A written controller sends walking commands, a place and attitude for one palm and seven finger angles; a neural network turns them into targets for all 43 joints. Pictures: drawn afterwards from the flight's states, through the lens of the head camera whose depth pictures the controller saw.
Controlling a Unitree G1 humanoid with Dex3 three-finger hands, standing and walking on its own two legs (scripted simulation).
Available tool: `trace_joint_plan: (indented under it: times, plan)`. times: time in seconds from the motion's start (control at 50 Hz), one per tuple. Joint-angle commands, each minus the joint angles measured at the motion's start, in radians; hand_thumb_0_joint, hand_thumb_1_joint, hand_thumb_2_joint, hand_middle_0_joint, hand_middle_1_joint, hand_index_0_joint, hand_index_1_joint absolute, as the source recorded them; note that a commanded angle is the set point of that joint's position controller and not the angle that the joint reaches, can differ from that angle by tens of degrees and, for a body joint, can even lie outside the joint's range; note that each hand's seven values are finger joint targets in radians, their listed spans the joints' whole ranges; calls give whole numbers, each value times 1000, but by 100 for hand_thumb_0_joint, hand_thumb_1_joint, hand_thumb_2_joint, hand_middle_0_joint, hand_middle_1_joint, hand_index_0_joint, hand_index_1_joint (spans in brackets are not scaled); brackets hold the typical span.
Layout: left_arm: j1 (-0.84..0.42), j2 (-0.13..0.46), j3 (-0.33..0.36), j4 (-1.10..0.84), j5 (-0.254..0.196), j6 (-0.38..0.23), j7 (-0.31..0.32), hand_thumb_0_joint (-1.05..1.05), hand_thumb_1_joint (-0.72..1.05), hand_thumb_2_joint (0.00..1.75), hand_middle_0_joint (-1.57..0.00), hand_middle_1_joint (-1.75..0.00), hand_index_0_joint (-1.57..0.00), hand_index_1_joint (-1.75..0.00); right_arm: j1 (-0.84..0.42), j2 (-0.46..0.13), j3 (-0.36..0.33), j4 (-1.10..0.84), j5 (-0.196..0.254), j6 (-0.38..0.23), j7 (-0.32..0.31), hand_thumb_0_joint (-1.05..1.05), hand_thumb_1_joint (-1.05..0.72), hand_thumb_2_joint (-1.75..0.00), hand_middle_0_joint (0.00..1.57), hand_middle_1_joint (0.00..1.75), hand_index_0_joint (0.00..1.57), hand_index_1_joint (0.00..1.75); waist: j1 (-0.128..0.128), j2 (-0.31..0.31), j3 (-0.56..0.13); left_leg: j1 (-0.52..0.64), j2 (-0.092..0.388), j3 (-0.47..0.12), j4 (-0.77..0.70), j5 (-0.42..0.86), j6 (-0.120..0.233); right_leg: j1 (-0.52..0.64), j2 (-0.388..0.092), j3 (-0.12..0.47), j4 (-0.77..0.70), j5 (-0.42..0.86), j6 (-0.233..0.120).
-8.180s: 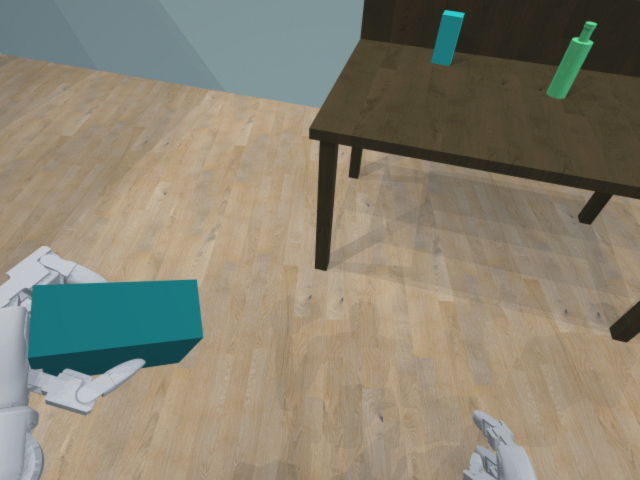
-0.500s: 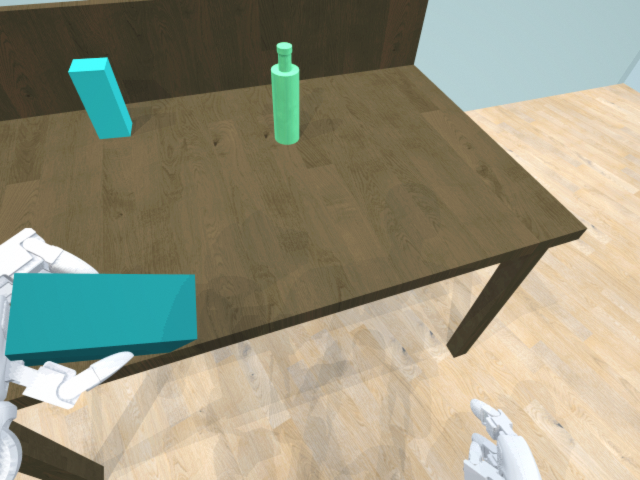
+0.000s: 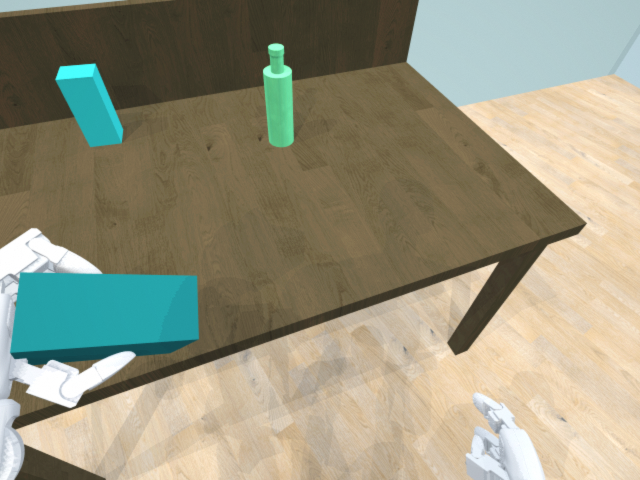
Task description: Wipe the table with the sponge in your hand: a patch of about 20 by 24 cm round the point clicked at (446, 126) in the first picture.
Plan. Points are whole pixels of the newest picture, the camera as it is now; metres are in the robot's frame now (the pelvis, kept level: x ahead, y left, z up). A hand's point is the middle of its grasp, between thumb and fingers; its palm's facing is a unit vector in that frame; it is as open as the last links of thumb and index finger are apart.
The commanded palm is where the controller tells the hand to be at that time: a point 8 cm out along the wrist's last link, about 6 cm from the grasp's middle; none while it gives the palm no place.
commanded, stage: shuffle to correct the standing spot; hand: left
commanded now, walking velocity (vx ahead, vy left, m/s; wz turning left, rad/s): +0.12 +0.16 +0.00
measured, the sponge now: (136, 319) +0.24 +0.19 +0.14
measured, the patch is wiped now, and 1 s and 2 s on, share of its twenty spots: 0.00 0.00 0.00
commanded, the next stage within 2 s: come to a stop and stand still in 0.26 s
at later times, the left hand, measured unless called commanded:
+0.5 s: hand out of the picture +0.23 +0.30 +0.18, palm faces +0.39 -0.81 -0.43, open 10.1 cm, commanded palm +0.18 +0.35 +0.19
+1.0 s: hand out of the picture +0.25 +0.35 +0.19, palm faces +0.47 -0.79 -0.40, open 10.1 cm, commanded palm +0.18 +0.35 +0.19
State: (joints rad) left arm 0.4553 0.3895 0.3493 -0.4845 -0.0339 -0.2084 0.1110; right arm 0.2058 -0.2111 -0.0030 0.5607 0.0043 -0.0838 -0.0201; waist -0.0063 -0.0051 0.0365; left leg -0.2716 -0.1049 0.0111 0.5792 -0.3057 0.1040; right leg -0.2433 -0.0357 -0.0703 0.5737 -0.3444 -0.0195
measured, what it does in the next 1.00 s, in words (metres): steps on the spot: left foot, then right foot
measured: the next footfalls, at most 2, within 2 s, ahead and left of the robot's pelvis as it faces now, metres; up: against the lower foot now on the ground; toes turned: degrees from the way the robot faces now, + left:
left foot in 0.20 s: +0.10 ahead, +0.19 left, +0.00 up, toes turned +2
right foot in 0.36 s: +0.08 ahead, -0.04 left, +0.00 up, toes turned +2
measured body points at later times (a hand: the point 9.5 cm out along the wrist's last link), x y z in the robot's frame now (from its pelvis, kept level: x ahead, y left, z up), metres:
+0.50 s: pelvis +0.03 +0.06 +0.00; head +0.05 +0.06 +0.45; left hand +0.20 +0.34 +0.20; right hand +0.20 -0.16 -0.09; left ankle +0.05 +0.18 -0.72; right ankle +0.02 -0.07 -0.73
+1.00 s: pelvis +0.02 +0.07 +0.01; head +0.04 +0.07 +0.46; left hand +0.22 +0.39 +0.21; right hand +0.21 -0.16 -0.06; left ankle +0.06 +0.18 -0.73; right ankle +0.04 -0.04 -0.73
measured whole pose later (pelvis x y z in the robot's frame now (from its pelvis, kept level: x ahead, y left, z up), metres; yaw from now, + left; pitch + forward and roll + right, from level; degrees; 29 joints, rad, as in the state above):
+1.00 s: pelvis +0.02 +0.07 +0.01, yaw +0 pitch -1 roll -1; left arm 0.26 0.41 0.42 -0.31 -0.05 -0.20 0.09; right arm 0.20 -0.24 -0.01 0.58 0.01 -0.16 -0.01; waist 0.05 0.01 0.06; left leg -0.26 0.03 0.03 0.47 -0.19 0.00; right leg -0.21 0.03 -0.02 0.43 -0.20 -0.02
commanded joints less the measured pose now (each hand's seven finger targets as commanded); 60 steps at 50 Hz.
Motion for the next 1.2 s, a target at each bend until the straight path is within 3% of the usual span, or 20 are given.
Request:
trace_joint_plan:
  times: [0.0, 0.04, 0.12, 0.16, 0.22, 0.32, 0.36, 0.38, 0.42, 0.46, 0.5, 0.54, 0.72, 0.8, 0.82, 0.84, 0.86, 0.9, 1.02, 1.18]
  plan:
    - [59, 169, 157, -138, -34, -83, 27, 0, 10, 130, -120, -160, -120, -160, -64, -129, -68, -151, 21, -38, -1, 0, -90, -90, 20, 30, 20, 30, 9, -215, -182, -351, 75, -68, 298, -47, -75, 345, -363, 436, -251, 214, -179]
    - [42, 153, 156, -182, -44, -86, 34, 0, 10, 130, -120, -160, -120, -160, -68, -147, -75, -143, 23, -18, 9, 0, -90, -90, 20, 30, 20, 30, 5, -158, -58, -411, 166, -179, 515, -185, -86, 153, -469, 536, -278, 160, -242]
    - [-59, 159, 143, -261, -9, -95, 48, 0, 10, 130, -120, -160, -120, -160, -76, -82, -39, -107, 10, -13, -5, 0, -90, -90, 20, 30, 20, 30, -14, -51, -102, -12, 145, 2, 45, 10, -68, -57, -262, 125, -120, 272, -90]
    - [-75, 168, 137, -288, -11, -94, 50, 0, 10, 130, -120, -160, -120, -160, -83, -95, -57, -108, 7, -50, -29, 0, -90, -90, 20, 30, 20, 30, -8, 58, -129, 148, 96, 56, -118, 124, -67, -51, -144, 48, 44, 265, -35]
    - [-73, 196, 154, -325, -2, -88, 48, 0, 10, 130, -120, -160, -120, -160, -61, -118, -67, -123, 5, -79, -33, 0, -90, -90, 20, 30, 20, 30, -9, 304, -140, 218, 331, -343, -190, 448, 114, -286, 7, 4, 429, -215, 35]
    - [23, 167, 174, -262, -11, -91, 35, 0, 10, 130, -120, -160, -120, -160, -91, -117, -49, -109, 22, -97, 1, 0, -90, -90, 20, 30, 20, 30, 29, 110, -189, -94, 212, -98, 28, 326, 0, 161, -35, 5, -125, 160, 3]
    - [48, 173, 185, -177, -31, -79, 31, 0, 10, 130, -120, -160, -120, -160, -62, -102, -63, -111, 27, -92, 7, 0, -90, -90, 20, 30, 20, 30, 8, -296, -160, -322, 74, 14, 380, -84, -93, 231, -352, 447, -257, 308, -154]
    - [53, 138, 158, -186, -44, -73, 28, 0, 10, 130, -120, -160, -120, -160, -48, -126, -82, -120, 31, -79, 13, 0, -90, -90, 20, 30, 20, 30, 11, -347, -83, -336, 125, -55, 455, -137, -108, 159, -395, 478, -270, 356, -203]
    - [32, 144, 175, -208, -37, -62, 35, 0, 10, 130, -120, -160, -120, -160, -60, -85, -38, -98, 30, -56, 14, 0, -90, -90, 20, 30, 20, 30, -3, -223, -72, -204, 197, -98, 196, -172, -74, 68, -321, 282, -149, 449, -151]
    - [-18, 143, 160, -226, -27, -70, 40, 0, 10, 130, -120, -160, -120, -160, -76, -68, -20, -76, 17, -61, -11, 0, -90, -90, 20, 30, 20, 30, -17, -7, -139, 82, 107, 22, -150, 164, -89, 15, -119, 57, 0, 383, -30]
    - [-118, 157, 123, -293, -12, -74, 42, 0, 10, 130, -120, -160, -120, -160, -102, -109, -49, -106, 14, -83, -30, 0, -90, -90, 20, 30, 20, 30, 10, 191, -153, 238, 327, -221, -212, 525, -13, -146, -8, 25, 179, 1, 36]
    - [-153, 143, 96, -240, -5, -47, 30, 0, 10, 130, -120, -160, -120, -160, -103, -88, -36, -98, -4, -94, -27, 0, -90, -90, 20, 30, 20, 30, 12, 212, -121, 134, 358, -291, -274, 505, 3, -131, 4, 61, 239, -149, 34]
    - [34, 128, 120, -241, -29, -21, 22, 0, 10, 130, -120, -160, -120, -160, -88, -100, -25, -116, 6, -92, -17, 0, -90, -90, 20, 30, 20, 30, 8, 30, -166, 24, 211, -94, -184, 217, -90, 154, -17, 101, -202, 304, -11]
    - [-22, 151, 131, -205, -38, -9, 24, 0, 10, 130, -120, -160, -120, -160, -106, -96, -19, -116, 9, -79, -40, 0, -90, -90, 20, 30, 20, 30, 5, 91, -145, 57, 210, -92, -216, 185, -87, 111, -23, 126, -231, 307, -3]
    - [-1044, 890, 659, -373, 126, -105, 6, 0, 10, 130, -120, -160, -120, -160, 39, -153, -51, -97, -46, -125, -40, 0, -90, -90, 20, 30, 20, 30, 48, -34, 33, -97, 221, -13, -78, 244, -69, -45, -56, 178, -296, 253, 34]
    - [-509, 283, 247, 186, 19, -62, -39, 0, 10, 130, -120, -160, -120, -160, -38, -35, -12, -59, -3, -121, -40, 0, -90, -90, 20, 30, 20, 30, 20, -62, -157, 83, 131, -17, -103, 255, -77, -27, -79, 198, -257, 271, -36]
    - [-296, 218, 191, 224, 3, -56, -50, 0, 10, 130, -120, -160, -120, -160, -11, -126, -55, -108, -2, -134, -35, 0, -90, -90, 20, 30, 20, 30, 64, 37, -132, 122, 148, 4, -77, 248, -97, -19, -63, 283, -272, 380, -9]
    - [-193, 64, 30, -2, -38, -76, -50, 0, 10, 130, -120, -160, -120, -160, -62, -105, -43, -120, 20, -138, 2, 0, -90, -90, 20, 30, 20, 30, 48, 157, -210, 147, 152, 1, -149, 273, -81, 107, -48, 186, -195, 361, 5]
    - [-101, 188, 115, -156, -26, -86, -1, 0, 10, 130, -120, -160, -120, -160, -94, -113, -34, -139, 8, -141, -4, 0, -90, -90, 20, 30, 20, 30, 47, -84, -117, 62, 134, -34, -171, 62, -84, 30, -38, 161, -301, 39, 0]
    - [-158, 217, 176, -180, -29, -129, 3, 0, 10, 130, -120, -160, -120, -160, -74, -108, -27, -133, 4, -162, -35, 0, -90, -90, 20, 30, 20, 30, 40, 111, -121, 20, 163, -75, -238, 62, -76, 119, -10, 129, -229, 171, 2]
